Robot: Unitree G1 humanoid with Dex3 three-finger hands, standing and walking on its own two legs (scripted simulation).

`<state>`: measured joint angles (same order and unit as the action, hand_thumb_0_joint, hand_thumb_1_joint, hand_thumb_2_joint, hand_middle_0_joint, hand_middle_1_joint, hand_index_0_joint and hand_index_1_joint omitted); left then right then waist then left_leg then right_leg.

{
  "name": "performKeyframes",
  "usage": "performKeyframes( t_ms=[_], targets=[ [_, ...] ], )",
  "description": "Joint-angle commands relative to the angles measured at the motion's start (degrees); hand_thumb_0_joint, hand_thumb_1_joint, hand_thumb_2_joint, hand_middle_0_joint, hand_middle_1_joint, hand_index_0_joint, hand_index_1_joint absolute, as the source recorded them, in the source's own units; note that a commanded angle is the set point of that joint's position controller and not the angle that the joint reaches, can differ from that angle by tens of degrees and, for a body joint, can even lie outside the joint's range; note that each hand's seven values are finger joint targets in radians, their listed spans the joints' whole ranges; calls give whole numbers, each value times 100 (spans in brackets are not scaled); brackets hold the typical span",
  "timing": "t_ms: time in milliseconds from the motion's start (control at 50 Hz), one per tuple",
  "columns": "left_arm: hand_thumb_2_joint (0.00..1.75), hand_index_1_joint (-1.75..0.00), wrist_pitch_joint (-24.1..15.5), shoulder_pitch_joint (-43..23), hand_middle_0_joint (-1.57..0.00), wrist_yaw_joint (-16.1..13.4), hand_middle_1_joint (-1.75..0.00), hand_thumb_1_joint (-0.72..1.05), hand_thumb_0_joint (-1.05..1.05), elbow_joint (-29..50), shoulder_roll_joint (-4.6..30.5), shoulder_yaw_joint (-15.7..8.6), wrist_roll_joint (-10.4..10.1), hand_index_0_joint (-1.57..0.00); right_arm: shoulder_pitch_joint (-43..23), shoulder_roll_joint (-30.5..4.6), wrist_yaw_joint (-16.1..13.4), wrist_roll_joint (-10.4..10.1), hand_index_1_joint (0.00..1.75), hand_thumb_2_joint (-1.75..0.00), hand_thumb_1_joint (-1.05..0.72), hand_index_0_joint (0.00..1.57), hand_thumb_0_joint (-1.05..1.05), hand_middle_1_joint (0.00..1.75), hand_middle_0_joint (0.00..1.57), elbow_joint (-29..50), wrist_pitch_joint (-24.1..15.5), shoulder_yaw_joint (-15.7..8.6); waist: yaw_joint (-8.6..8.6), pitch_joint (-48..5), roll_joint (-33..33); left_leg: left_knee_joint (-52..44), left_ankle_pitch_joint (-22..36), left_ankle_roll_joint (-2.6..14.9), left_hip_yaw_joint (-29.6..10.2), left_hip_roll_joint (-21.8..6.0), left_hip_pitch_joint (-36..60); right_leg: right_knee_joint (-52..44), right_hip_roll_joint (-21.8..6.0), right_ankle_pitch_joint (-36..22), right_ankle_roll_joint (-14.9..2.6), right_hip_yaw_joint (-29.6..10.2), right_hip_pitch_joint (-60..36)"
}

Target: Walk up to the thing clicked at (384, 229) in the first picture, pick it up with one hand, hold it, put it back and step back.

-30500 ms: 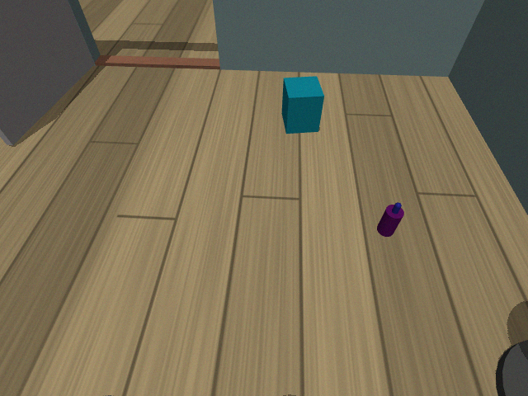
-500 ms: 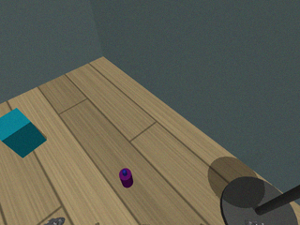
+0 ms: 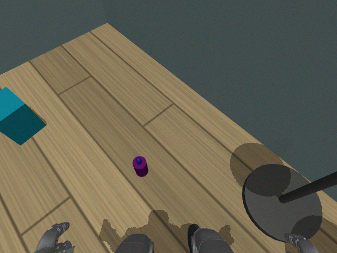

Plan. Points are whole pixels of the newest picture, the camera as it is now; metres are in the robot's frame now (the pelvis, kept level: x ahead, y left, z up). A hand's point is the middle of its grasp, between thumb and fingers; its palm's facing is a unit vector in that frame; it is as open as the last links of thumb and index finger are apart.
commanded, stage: walk up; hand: left
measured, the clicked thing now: (140, 165) +0.53 +0.17 -0.67
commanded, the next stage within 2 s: none
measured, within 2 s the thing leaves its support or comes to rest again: neither
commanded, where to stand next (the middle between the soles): +0.22 -0.04 m, yaw +3 degrees
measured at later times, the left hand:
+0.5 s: hand out of the picture +0.01 +0.27 -0.16, palm faces -0.11 -0.91 -0.39, open 7.4 cm
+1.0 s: hand out of the picture -0.15 +0.27 -0.16, palm faces -0.01 -0.95 -0.31, open 7.4 cm
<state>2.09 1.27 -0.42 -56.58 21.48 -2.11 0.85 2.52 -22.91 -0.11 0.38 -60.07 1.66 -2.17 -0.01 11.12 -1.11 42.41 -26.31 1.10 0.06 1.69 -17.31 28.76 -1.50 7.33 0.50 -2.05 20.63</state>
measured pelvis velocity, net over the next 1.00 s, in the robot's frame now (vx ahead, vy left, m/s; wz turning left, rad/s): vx -0.26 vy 0.01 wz -0.02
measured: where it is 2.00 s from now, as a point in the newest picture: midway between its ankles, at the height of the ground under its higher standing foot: outside the picture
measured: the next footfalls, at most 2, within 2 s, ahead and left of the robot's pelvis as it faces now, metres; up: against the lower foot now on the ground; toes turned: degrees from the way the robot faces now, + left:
left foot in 0.06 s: +0.00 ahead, +0.12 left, +0.00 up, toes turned +0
right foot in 0.46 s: -0.10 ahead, -0.11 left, +0.00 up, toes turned -1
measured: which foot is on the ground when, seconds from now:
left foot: up 0.00-0.04, down 0.06-0.50, up 0.52-0.78, down 0.80-1.00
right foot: down 0.00-0.06, up 0.08-0.44, down 0.46-0.82, up 0.84-1.00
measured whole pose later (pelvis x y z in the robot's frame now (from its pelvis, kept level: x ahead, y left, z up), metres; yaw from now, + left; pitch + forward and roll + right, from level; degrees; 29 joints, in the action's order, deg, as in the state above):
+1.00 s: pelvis -0.26 +0.01 +0.00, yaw -1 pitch -2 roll -1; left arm 5.5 9.1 1.1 -47.0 22.9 -4.7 1.2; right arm 10.9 -19.6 -1.7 2.7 -51.8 -0.7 -2.1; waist -0.9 8.0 -4.1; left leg 31.6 -15.4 0.7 -0.8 -0.9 -14.2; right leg 63.5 4.4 24.4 0.1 -9.3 25.0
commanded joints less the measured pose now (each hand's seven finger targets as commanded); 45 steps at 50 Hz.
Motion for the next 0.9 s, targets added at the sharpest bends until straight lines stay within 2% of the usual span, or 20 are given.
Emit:
performKeyframes(
  t_ms=[0,40,80,120,180,280,360,440,460,480,500,520,580,700,760,780,800,820,840,880],
  targets=[
    [90,-30,-28,-500,-20,-109,-30,90,0,745,1396,-300,38,-20,995,-1029,-70,44,30,-90,-90,20,0,30,20,155,-34,-284,332,-1832,-612,-1239,1434,136,-232,-410,781,281,-1027,-1527,-702,-856,-500],
    [90,-30,32,-398,-20,-144,-30,90,0,899,956,-225,-56,-20,632,-1638,-97,185,30,-90,-90,20,0,30,20,284,-75,-442,195,-1480,1392,-2327,4238,523,-1984,-1694,1227,2040,593,1287,-178,-204,752],
    [90,-30,119,136,-20,-208,-30,90,0,824,987,-267,4,-20,356,-1758,-127,237,30,-90,-90,20,0,30,20,580,-98,-485,68,-1470,933,-2018,5120,1140,-1994,-2270,848,3273,762,2761,-124,-739,765],
    [90,-30,163,-7,-20,-217,-30,90,0,765,1152,-355,28,-20,39,-1727,-169,215,30,-90,-90,20,0,30,20,757,-118,-511,93,-1229,1110,-2249,4461,1262,-2026,-2267,291,4116,746,2574,-105,-992,615],
    [90,-30,162,450,-20,-159,-30,90,0,789,1181,-421,-9,-20,-97,-1289,-235,184,30,-90,-90,20,0,30,20,926,-167,-423,-214,-1222,770,-1622,4872,951,-1213,-1569,1139,4369,754,1952,-49,-983,1097],
    [90,-30,40,237,-20,-136,-30,90,0,1145,1039,-424,66,-20,717,-1221,-284,71,30,-90,-90,20,0,30,20,899,-151,-494,243,-1562,690,-1260,4994,1023,-1253,-1564,2472,2656,562,1995,192,-648,1157],
    [90,-30,2,421,-20,-99,-30,90,0,1144,1004,-424,53,-20,658,-1376,-247,77,30,-90,-90,20,0,30,20,1018,-101,-504,256,-1770,1064,-1102,4935,981,-1066,-1564,2069,1252,317,1901,85,-94,176],
    [90,-30,-45,1112,-20,-86,-30,90,0,846,1096,-472,128,-20,179,-1331,-186,18,30,-90,-90,20,0,30,20,1190,-23,-452,-130,-1853,654,-822,3420,573,-929,-1439,813,-342,151,21,-206,-126,-1128],
    [90,-30,-65,1117,-20,-73,-30,90,0,898,1401,-571,170,-20,152,-1214,-170,-24,30,-90,-90,20,0,30,20,1265,-33,-402,-116,-1870,53,-481,2616,330,-755,-1076,110,-153,-383,-753,-481,-931,-1430],
    [90,-30,-22,874,-20,-37,-30,90,0,998,1701,-636,105,-20,-44,-997,-184,-46,30,-90,-90,20,0,30,20,1343,-37,-351,-188,-1533,-868,242,1118,24,-304,-138,-485,-455,-1090,-1054,-1156,-1761,-1109],
    [90,-30,-33,504,-20,-25,-30,90,0,1231,2012,-668,147,-20,57,-987,-248,-24,30,-90,-90,20,0,30,20,1338,6,-379,-284,-1313,-1661,1542,-996,-128,-121,214,-384,-795,-2038,-1593,-1851,-2598,-319],
    [90,-30,-61,396,-20,-37,-30,90,0,1338,1858,-637,143,-20,224,-1080,-244,-40,30,-90,-90,20,0,30,20,1289,24,-404,-172,-1118,-1380,2127,-1164,-130,-551,106,-302,-775,-2070,-1756,-1858,-2611,33],
    [90,-30,-48,100,-20,-101,-30,90,0,1515,1362,-553,140,-20,501,-1035,-197,-56,30,-90,-90,20,0,30,20,1117,17,-336,2,-1008,-781,2445,-532,-94,-675,456,-555,-414,-1195,-1989,-1347,-1287,-286],
    [90,-30,120,545,-20,-95,-30,90,0,1718,1212,-593,241,-20,842,-879,-299,16,30,-90,-90,20,0,30,20,1274,-191,-261,-196,-1555,-1158,-289,-243,-245,-98,-19,-805,353,-939,-2156,-1171,-962,-2101],
    [90,-30,228,562,-20,-14,-30,90,0,1722,1214,-518,101,-20,1151,-852,-291,146,30,-90,-90,20,0,30,20,1099,-288,-354,-28,-1685,-754,-2533,1818,-148,144,-5,468,1172,-632,-1185,-752,-660,-1498],
    [90,-30,254,690,-20,15,-30,90,0,1758,1004,-460,86,-20,1091,-1107,-295,214,30,-90,-90,20,0,30,20,1123,-312,-454,-99,-1739,-106,-2561,1946,79,-829,-651,1221,1581,-327,-11,-492,-522,-472],
    [90,-30,237,805,-20,24,-30,90,0,1746,768,-403,67,-20,848,-1720,-275,301,30,-90,-90,20,0,30,20,1212,-296,-577,-199,-1571,1290,-2459,2659,620,-2605,-1930,1845,2512,517,2311,-191,-125,1289],
    [90,-30,235,265,-20,-69,-30,90,0,1820,1126,-516,157,-20,860,-2053,-258,240,30,-90,-90,20,0,30,20,1373,-287,-635,207,-1403,989,-2362,2811,1435,-3022,-2822,474,3192,332,2951,-47,-646,772],
    [90,-30,257,67,-20,-68,-30,90,0,1780,1309,-583,168,-20,437,-2082,-319,217,30,-90,-90,20,0,30,20,1465,-350,-668,132,-1030,1208,-2640,2483,1693,-3374,-3117,-383,3962,114,2712,-58,-1049,381],
    [90,-30,236,523,-20,22,-30,90,0,1488,1226,-614,65,-20,38,-1513,-330,272,30,-90,-90,20,0,30,20,1448,-398,-465,-267,-974,573,-2108,3293,1126,-1529,-1858,42,4190,516,2091,-86,-1204,419]
  ],
)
